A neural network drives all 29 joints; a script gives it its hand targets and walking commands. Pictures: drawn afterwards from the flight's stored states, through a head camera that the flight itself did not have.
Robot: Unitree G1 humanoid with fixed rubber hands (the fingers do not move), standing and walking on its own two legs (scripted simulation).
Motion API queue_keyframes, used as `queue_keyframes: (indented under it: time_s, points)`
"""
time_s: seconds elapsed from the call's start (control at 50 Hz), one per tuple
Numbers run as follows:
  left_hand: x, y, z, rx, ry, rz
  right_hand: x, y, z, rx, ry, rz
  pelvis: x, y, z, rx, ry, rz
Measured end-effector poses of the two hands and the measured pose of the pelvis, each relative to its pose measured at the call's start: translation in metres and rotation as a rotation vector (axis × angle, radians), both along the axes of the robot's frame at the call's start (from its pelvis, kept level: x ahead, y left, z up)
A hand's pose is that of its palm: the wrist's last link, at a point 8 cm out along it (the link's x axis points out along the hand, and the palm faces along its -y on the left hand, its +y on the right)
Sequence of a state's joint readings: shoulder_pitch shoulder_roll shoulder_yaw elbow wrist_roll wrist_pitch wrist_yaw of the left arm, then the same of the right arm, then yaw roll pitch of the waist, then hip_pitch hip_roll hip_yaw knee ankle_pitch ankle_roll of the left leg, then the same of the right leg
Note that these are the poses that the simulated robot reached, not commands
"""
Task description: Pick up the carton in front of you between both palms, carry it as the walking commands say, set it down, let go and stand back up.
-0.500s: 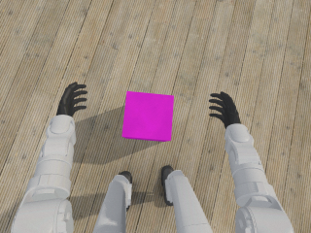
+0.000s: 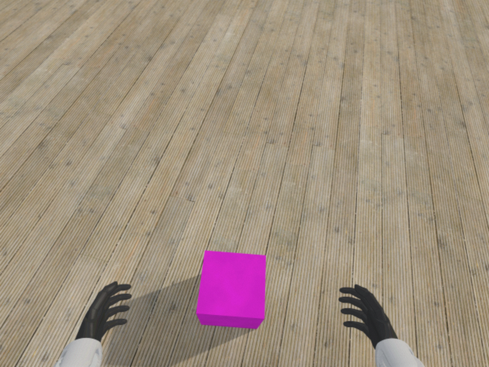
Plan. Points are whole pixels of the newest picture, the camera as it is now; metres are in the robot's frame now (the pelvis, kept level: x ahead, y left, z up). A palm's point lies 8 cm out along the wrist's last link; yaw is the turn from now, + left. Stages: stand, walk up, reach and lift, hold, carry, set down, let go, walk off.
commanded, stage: let go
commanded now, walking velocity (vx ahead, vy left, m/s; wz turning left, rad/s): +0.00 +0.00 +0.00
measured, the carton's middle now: (232, 291) +0.37 -0.01 -0.65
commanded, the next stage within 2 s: stand in 0.48 s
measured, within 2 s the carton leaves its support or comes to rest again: neither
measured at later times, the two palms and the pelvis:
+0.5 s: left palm (81, 361) +0.15 +0.23 -0.07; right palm (386, 340) +0.15 -0.24 -0.06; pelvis -0.01 +0.00 +0.00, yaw +0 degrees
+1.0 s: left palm out of the picture +0.12 +0.29 -0.09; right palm (412, 358) +0.13 -0.29 -0.09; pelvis +0.00 +0.00 +0.00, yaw +0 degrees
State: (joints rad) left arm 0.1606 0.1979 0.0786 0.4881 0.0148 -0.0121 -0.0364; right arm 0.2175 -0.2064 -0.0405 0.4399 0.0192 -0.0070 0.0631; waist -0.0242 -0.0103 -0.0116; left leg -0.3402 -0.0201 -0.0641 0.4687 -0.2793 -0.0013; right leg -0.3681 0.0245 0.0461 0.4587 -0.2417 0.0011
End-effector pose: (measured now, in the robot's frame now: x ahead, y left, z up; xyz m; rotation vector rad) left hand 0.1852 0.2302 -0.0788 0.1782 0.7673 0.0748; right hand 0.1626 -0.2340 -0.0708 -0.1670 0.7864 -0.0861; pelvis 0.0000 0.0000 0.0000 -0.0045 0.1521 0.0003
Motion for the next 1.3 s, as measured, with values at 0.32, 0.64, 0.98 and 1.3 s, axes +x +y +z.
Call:
queue_keyframes:
  time_s: [0.32, 0.64, 0.98, 1.3]
  points:
    - [-0.031, 0.007, 0.018, -0.007, 0.026, -0.008, -0.006, 0.008, 0.007, 0.006, 0.005, 0.026, -0.007, 0.005, 0.002, -0.001, -0.227, -0.001]
    - [-0.058, 0.042, -0.002, 0.15, 0.106, 0.052, -0.019, -0.036, -0.004, -0.159, 0.055, -0.02, -0.008, -0.001, -0.003, -0.004, -0.177, -0.001]
    - [-0.07, 0.059, -0.008, 0.195, 0.189, 0.078, -0.034, -0.053, -0.019, -0.189, 0.15, -0.025, 0.0, -0.002, 0.0, 0.001, -0.167, 0.006]
    - [-0.083, 0.063, -0.012, 0.198, 0.243, 0.09, -0.055, -0.063, -0.024, -0.205, 0.22, -0.035, -0.004, -0.003, 0.003, 0.003, -0.182, 0.007]
